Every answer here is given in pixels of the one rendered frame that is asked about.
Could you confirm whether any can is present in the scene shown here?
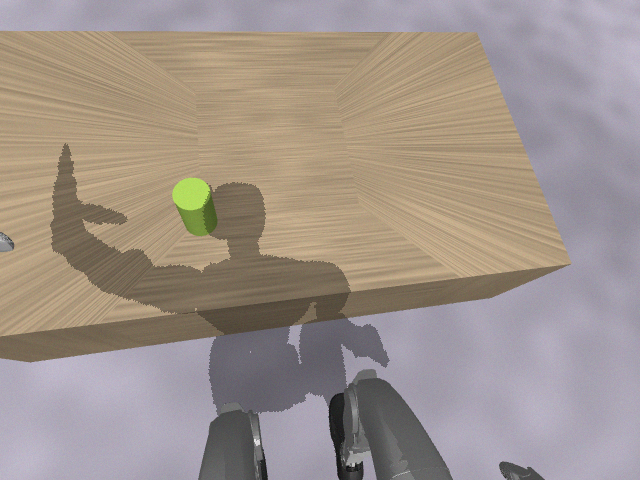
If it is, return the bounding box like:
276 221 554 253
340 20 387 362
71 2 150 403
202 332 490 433
172 178 218 236

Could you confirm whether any right robot hand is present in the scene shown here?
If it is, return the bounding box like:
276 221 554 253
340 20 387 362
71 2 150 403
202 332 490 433
499 462 545 480

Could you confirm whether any right robot foot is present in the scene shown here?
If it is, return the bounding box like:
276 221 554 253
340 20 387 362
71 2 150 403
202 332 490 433
329 393 364 480

